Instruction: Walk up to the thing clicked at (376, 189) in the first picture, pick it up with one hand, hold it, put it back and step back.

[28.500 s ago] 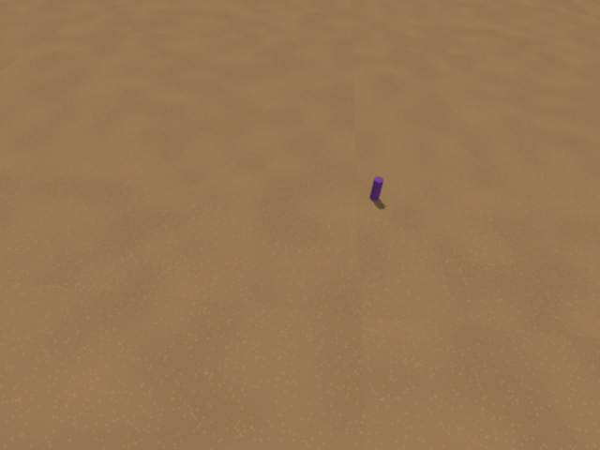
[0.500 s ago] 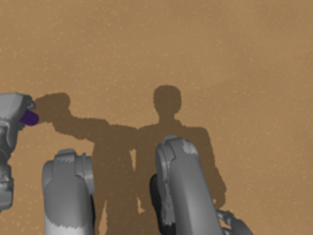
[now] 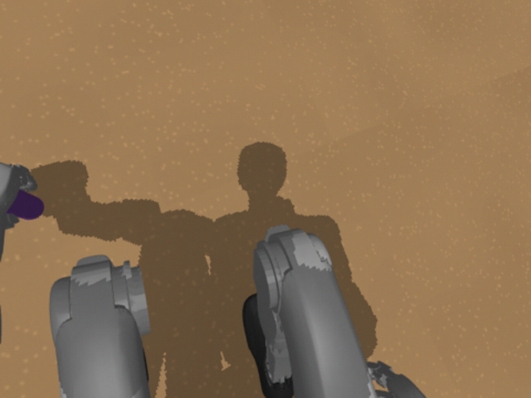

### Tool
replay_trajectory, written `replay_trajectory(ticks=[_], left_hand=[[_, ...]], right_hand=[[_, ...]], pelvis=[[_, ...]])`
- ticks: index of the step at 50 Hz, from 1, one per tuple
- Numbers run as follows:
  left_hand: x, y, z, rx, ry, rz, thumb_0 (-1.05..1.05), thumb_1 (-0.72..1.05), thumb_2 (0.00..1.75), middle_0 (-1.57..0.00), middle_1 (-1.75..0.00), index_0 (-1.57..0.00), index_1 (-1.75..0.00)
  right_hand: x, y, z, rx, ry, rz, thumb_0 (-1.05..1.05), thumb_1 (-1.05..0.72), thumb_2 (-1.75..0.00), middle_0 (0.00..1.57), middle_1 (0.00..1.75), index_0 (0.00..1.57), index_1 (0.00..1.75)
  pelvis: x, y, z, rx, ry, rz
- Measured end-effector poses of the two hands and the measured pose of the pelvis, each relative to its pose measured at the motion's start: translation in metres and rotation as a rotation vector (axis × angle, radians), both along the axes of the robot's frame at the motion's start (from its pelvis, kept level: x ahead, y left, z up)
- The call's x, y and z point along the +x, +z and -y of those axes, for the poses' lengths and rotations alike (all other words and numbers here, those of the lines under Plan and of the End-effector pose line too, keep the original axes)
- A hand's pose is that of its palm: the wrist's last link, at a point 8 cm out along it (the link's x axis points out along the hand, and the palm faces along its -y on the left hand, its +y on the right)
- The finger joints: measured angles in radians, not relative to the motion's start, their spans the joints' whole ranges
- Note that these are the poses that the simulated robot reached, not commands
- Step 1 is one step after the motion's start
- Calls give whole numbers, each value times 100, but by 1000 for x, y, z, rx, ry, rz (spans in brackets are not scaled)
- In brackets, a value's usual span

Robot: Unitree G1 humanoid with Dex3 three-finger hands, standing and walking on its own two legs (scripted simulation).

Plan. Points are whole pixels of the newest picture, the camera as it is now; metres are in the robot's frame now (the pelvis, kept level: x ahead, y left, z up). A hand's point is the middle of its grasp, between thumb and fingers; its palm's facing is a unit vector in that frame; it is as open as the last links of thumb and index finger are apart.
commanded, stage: open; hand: left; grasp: from above
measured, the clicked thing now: (14, 202) +0.43 +0.30 -0.24
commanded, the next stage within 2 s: withdraw in 1.00 s
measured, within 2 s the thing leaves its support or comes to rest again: neither
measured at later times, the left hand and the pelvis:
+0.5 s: hand (5, 209) +0.42 +0.30 -0.21, palm faces -0.41 -0.12 -0.90, open 8.6 cm; pelvis +0.00 +0.00 +0.00, yaw -2 degrees
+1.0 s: hand out of the picture +0.41 +0.30 -0.20, palm faces -0.43 -0.13 -0.89, open 11.5 cm; pelvis +0.00 +0.01 +0.00, yaw -2 degrees
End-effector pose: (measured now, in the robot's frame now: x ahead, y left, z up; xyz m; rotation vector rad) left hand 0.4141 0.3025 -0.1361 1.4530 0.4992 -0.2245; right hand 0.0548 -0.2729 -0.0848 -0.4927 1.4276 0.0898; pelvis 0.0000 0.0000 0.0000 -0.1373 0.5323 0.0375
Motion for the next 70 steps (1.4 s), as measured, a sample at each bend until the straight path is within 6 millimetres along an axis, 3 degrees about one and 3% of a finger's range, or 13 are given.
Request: replay_trajectory(ticks=[8, 13, 23, 35, 60, 65, 70], left_hand=[[0, 0, 0, -1, 0, 2, 6, 48, 21, -108, -30, -99, -24], [1, -3, -1, -3, 8, 10, 4, 46, 24, -98, -34, -94, -29], [4, -13, 0, -2, 2, 27, 1, 28, 42, -75, -48, -76, -45], [7, -10, -4, 4, 29, 27, 0, 6, 58, -56, -62, -57, -60], [5, -10, -1, -12, 3, 34, 0, -22, 85, -32, -88, -32, -87], [10, 1, -1, 9, 11, 92, 0, -33, 88, -24, -92, -24, -91], [14, 43, -11, 54, 40, 178, 0, -40, 91, -20, -93, -20, -93]], right_hand=[[-1, 0, -5, 16, 22, 15, 0, -91, -90, 20, 30, 20, 30], [-1, 2, -7, 19, 34, 17, 0, -91, -89, 20, 30, 20, 30], [-6, 6, -7, 8, 38, -8, 0, -91, -90, 20, 30, 20, 30], [-3, 7, -11, 34, 43, -1, 0, -91, -90, 20, 30, 20, 30], [-8, 13, -7, 17, 43, -4, 0, -91, -90, 20, 30, 20, 30], [-6, 11, -9, 30, 15, 8, 0, -91, -90, 20, 30, 20, 30], [7, 10, -12, 64, -52, 48, 0, -92, -90, 20, 30, 20, 30]], pelvis=[[-1, -2, -1, -8, -6, 12], [-1, -3, -2, -12, -8, 17], [0, -4, -4, -25, -11, 15], [0, -2, -7, -34, -10, 11], [-2, -1, -6, -32, -13, 19], [-1, 1, -6, -30, -11, 6], [2, 13, -5, -15, 2, -32]])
